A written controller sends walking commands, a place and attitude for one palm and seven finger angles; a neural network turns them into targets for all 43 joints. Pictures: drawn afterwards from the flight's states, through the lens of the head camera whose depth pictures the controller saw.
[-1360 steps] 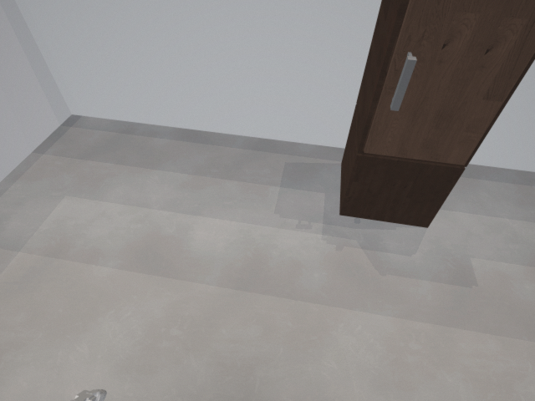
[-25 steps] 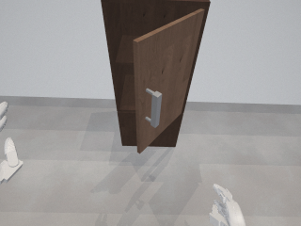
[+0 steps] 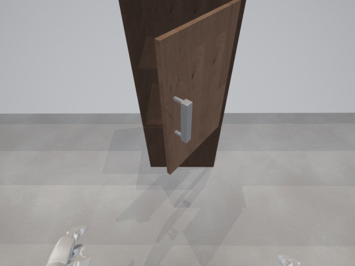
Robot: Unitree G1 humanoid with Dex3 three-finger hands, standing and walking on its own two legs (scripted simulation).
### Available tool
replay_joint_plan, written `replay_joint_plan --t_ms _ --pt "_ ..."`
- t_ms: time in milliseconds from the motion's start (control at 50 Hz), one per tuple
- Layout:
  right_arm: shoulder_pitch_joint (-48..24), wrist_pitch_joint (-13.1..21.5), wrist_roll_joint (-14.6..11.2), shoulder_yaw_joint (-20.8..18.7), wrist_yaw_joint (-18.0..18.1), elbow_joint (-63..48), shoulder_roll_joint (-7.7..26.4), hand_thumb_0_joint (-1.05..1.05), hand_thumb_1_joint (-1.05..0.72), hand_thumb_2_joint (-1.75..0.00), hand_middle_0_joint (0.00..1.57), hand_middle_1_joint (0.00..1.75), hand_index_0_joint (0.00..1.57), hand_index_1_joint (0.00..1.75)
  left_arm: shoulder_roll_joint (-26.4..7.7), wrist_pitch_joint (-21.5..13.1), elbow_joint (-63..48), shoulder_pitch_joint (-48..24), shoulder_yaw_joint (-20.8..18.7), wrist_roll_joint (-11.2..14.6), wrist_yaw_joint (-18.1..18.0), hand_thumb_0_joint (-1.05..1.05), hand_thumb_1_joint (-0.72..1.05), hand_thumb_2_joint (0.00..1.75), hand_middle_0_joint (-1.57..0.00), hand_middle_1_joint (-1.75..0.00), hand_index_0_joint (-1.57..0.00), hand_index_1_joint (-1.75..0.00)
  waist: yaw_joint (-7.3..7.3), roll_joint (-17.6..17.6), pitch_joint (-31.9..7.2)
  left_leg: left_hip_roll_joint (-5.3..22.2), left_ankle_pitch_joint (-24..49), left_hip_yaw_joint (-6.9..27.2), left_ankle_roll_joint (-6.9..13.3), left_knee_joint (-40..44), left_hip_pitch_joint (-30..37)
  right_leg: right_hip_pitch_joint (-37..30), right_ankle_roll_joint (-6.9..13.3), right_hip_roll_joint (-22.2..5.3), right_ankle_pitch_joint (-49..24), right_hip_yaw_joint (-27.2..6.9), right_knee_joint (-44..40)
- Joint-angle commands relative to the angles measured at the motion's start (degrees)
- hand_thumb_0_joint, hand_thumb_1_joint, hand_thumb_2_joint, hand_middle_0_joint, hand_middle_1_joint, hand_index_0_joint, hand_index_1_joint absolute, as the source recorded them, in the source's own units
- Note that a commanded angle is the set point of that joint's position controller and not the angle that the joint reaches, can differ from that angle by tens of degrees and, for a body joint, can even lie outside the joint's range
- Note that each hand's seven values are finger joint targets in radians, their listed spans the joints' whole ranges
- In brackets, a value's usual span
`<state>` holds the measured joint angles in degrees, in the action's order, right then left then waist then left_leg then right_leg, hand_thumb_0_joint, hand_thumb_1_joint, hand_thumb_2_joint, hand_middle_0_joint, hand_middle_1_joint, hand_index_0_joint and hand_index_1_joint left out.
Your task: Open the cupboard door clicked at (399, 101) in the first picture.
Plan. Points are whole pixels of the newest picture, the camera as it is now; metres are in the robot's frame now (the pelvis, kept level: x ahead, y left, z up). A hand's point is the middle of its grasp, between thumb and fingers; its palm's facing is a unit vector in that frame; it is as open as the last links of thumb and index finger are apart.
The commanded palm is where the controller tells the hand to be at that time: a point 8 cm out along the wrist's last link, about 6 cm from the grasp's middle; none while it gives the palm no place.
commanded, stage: let the arm hang, fingers relaxed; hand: left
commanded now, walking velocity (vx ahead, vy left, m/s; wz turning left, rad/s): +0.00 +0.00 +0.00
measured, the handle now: (181, 119) +0.56 +0.01 -0.02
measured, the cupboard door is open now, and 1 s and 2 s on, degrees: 50 50 50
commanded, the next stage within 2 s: look to check the result in 0.90 s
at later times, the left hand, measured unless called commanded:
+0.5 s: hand out of the picture -0.05 +0.16 -0.16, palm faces +0.06 -0.97 -0.22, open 7.4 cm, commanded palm none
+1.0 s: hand out of the picture +0.03 +0.14 -0.17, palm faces +0.07 -0.98 -0.20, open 7.3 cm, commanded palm none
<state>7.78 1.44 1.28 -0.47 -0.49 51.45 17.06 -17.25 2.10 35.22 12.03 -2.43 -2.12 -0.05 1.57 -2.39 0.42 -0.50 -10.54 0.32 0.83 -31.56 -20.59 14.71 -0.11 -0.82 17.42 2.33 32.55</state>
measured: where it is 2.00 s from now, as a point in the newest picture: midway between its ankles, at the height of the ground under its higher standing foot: outside the picture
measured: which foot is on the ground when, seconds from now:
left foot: down 0.00-1.00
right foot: down 0.00-1.00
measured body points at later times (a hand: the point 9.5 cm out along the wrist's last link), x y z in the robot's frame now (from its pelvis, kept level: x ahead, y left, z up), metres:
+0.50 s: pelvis +0.02 -0.01 +0.01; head +0.04 -0.02 +0.46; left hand -0.06 +0.21 -0.14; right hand +0.00 -0.21 -0.16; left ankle +0.07 +0.11 -0.73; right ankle +0.00 -0.12 -0.73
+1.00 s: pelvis +0.04 -0.03 +0.01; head +0.06 -0.03 +0.46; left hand +0.03 +0.19 -0.15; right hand +0.04 -0.24 -0.16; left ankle +0.07 +0.11 -0.73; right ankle +0.00 -0.12 -0.73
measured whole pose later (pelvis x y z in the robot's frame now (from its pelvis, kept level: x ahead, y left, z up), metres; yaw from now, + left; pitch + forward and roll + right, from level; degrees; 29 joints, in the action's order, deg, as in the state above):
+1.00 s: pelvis +0.04 -0.03 +0.01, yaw +1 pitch -1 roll +0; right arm 15.1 -0.7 1.2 -0.1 2.4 65.6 7.7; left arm -7.9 -0.1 65.2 15.5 -1.1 -0.5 -2.0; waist 0.1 -0.5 3.0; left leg 0.5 -11.2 2.3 -1.4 -25.6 -13.0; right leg 6.0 2.0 0.6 17.8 4.2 25.1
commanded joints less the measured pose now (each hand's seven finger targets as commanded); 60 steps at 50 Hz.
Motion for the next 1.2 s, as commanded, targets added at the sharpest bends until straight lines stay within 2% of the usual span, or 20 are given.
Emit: replay_joint_plan --t_ms 0,20,60,80,120,160,200,240,320,400,480,560,620,680,760,800,940,1100,1180 --pt "0.91 -0.91 0.56 -0.86 0.55 -0.82 4.82 0.0 -0.9 -0.9 0.2 0.3 0.2 0.3 -5.99 -1.9 7.41 0.04 -0.14 0.82 -0.69 0.0 0.9 0.9 -0.2 -0.3 -0.2 -0.3 -1.04 1.31 -1.17 4.38 3.25 6.21 0.86 6.75 3.89 0.02 3.16 -5.33 0.06 -6.32 -9.62" --pt "1.33 -1.17 0.55 -0.57 0.71 0.38 4.1 0.0 -0.9 -0.9 0.2 0.3 0.2 0.3 -5.28 -1.83 10.4 0.67 0.26 1.0 -0.81 0.0 0.9 0.9 -0.2 -0.3 -0.2 -0.3 -1.22 -1.58 -0.95 4.48 2.12 6.45 0.79 7.88 3.99 -0.63 2.93 -4.95 0.5 -6.13 -9.75" --pt "2.31 -1.47 0.35 -0.31 1.11 2.54 3.23 0.0 -0.9 -0.9 0.2 0.3 0.2 0.3 -4.46 -1.84 15.42 1.93 0.52 1.24 -0.9 0.0 0.9 0.9 -0.2 -0.3 -0.2 -0.3 -1.41 -5.15 -0.79 4.63 -0.75 6.75 0.72 9.57 3.72 -2.15 2.76 -4.41 1.22 -6.07 -10.53" --pt "3.07 -1.59 0.23 -0.31 1.36 3.43 2.92 0.0 -0.9 -0.9 0.2 0.3 0.2 0.3 -4.23 -1.92 17.49 3.04 0.42 1.26 -0.95 0.0 0.9 0.9 -0.2 -0.3 -0.2 -0.3 -1.69 -4.61 -0.64 4.61 -1.18 6.74 0.7 9.58 3.92 -2.62 2.79 -4.41 1.09 -5.54 -11.34" --pt "4.77 -1.77 0.26 -0.32 1.74 5.25 1.35 0.0 -0.9 -0.9 0.2 0.3 0.2 0.3 -2.42 -2.0 21.11 4.72 0.12 1.45 -1.02 0.0 0.9 0.9 -0.2 -0.3 -0.2 -0.3 -1.6 -6.87 -1.3 4.57 -1.64 6.41 0.64 9.46 4.63 -3.4 3.05 -4.66 0.01 -5.36 -11.99" --pt "6.59 -1.96 0.06 -0.39 2.0 6.9 0.59 0.0 -0.9 -0.9 0.2 0.3 0.2 0.3 -1.55 -2.09 23.79 5.76 0.35 1.64 -1.02 0.0 0.9 0.9 -0.2 -0.3 -0.2 -0.3 -1.32 -5.87 -0.91 4.57 -2.58 6.48 0.68 9.64 5.44 -3.09 3.26 -4.79 0.6 -5.08 -13.04" --pt "8.41 -2.33 -0.01 -0.61 2.21 8.15 -0.04 0.0 -0.9 -0.9 0.2 0.3 0.2 0.3 -0.33 -2.05 25.93 6.49 0.64 1.67 -1.11 0.0 0.9 0.9 -0.2 -0.3 -0.2 -0.3 -0.88 -1.25 1.12 4.61 -3.86 6.3 0.69 9.39 6.2 -0.96 3.26 -4.79 2.8 -4.6 -14.43" --pt "9.96 -2.49 -0.03 -0.71 2.39 9.42 -0.9 0.0 -0.9 -0.9 0.2 0.3 0.2 0.3 0.68 -2.03 27.43 7.47 0.9 1.71 -1.24 0.0 0.9 0.9 -0.2 -0.3 -0.2 -0.3 -0.68 -0.97 2.46 4.65 -4.01 6.23 0.8 9.55 6.73 0.4 3.31 -4.65 3.41 -4.56 -14.73" --pt "11.93 -2.61 -0.02 -0.74 2.56 10.87 -2.22 0.0 -0.9 -0.9 0.2 0.3 0.2 0.3 2.08 -1.97 29.39 9.36 0.97 1.69 -1.54 0.0 0.9 0.9 -0.2 -0.3 -0.2 -0.3 -0.81 1.73 4.28 4.94 -4.6 6.44 1.11 10.45 6.21 0.7 3.16 -4.21 3.52 -3.52 -14.07" --pt "12.61 -2.3 -0.09 -0.64 2.63 11.62 -3.56 0.0 -0.9 -0.9 0.2 0.3 0.2 0.3 2.97 -2.18 30.16 11.07 0.84 1.75 -1.81 0.0 0.9 0.9 -0.2 -0.3 -0.2 -0.3 -1.24 3.38 3.39 4.69 -1.24 5.58 1.25 9.89 6.46 -0.86 3.04 -4.56 1.36 -3.09 -13.49" --pt "12.72 -2.24 -0.14 -0.58 2.63 12.12 -4.65 0.0 -0.9 -0.9 0.2 0.3 0.2 0.3 3.75 -2.37 30.15 11.44 0.77 1.73 -2.12 0.0 0.9 0.9 -0.2 -0.3 -0.2 -0.3 -1.37 3.67 4.45 4.48 0.75 4.68 1.13 9.11 6.89 -0.17 2.99 -4.72 1.02 -3.2 -13.72" --pt "12.65 -2.2 0.11 -0.32 2.58 13.13 -5.27 0.0 -0.9 -0.9 0.2 0.3 0.2 0.3 4.1 -2.23 29.89 10.13 0.65 1.71 -2.24 0.0 0.9 0.9 -0.2 -0.3 -0.2 -0.3 -1.22 3.21 7.2 4.42 0.33 5.02 1.0 9.92 5.67 0.46 2.94 -4.69 1.48 -3.17 -13.54" --pt "12.53 -2.08 0.23 -0.29 2.57 13.12 -5.61 0.0 -0.9 -0.9 0.2 0.3 0.2 0.3 3.97 -2.25 29.54 9.77 0.43 1.71 -2.22 0.0 0.9 0.9 -0.2 -0.3 -0.2 -0.3 -1.37 2.32 6.84 4.17 0.86 4.76 0.87 9.7 5.28 -0.37 2.95 -4.75 1.1 -3.1 -13.39" --pt "12.12 -1.77 0.16 -0.31 2.68 12.81 -5.59 0.0 -0.9 -0.9 0.2 0.3 0.2 0.3 4.25 -2.52 29.27 9.57 0.28 1.74 -2.28 0.0 0.9 0.9 -0.2 -0.3 -0.2 -0.3 -1.69 1.68 4.78 4.25 4.12 4.58 0.85 8.9 6.52 -2.09 2.95 -4.86 -1.94 -3.05 -13.11" --pt "11.43 -1.56 0.18 -0.2 2.82 12.87 -5.45 0.0 -0.9 -0.9 0.2 0.3 0.2 0.3 3.99 -2.64 29.29 8.62 0.18 1.87 -2.21 0.0 0.9 0.9 -0.2 -0.3 -0.2 -0.3 -1.63 0.56 4.55 4.47 7.11 4.3 0.64 8.8 6.84 -3.55 2.92 -5.19 -5.6 -3.23 -13.12" --pt "11.29 -1.63 0.13 -0.28 2.88 12.85 -5.41 0.0 -0.9 -0.9 0.2 0.3 0.2 0.3 3.9 -2.67 29.17 8.3 0.15 1.87 -2.22 0.0 0.9 0.9 -0.2 -0.3 -0.2 -0.3 -1.54 1.2 5.21 4.46 7.46 4.16 0.5 8.48 6.72 -3.81 2.95 -5.25 -6.37 -3.06 -13.48" --pt "10.74 -1.64 0.06 -0.36 2.98 12.79 -4.55 0.0 -0.9 -0.9 0.2 0.3 0.2 0.3 3.56 -2.84 29.05 7.95 0.26 1.93 -2.2 0.0 0.9 0.9 -0.2 -0.3 -0.2 -0.3 -1.37 2.65 3.6 4.69 9.32 4.03 0.46 8.29 8.98 -4.93 2.75 -5.33 -9.66 -3.14 -13.93" --pt "9.74 -1.46 -0.1 -0.31 3.16 13.02 -4.02 0.0 -0.9 -0.9 0.2 0.3 0.2 0.3 3.23 -2.97 29.3 8.25 0.21 1.93 -2.3 0.0 0.9 0.9 -0.2 -0.3 -0.2 -0.3 -1.48 2.57 2.65 4.99 12.13 3.65 0.56 8.26 10.51 -6.63 2.51 -5.53 -14.84 -2.75 -13.58" --pt "9.43 -1.54 -0.14 -0.36 3.24 13.0 -3.78 0.0 -0.9 -0.9 0.2 0.3 0.2 0.3 3.41 -2.99 29.39 8.45 0.26 1.89 -2.35 0.0 0.9 0.9 -0.2 -0.3 -0.2 -0.3 -1.53 2.77 3.21 4.94 11.55 3.47 0.55 8.39 10.88 -6.48 2.46 -5.26 -14.41 -2.86 -14.15"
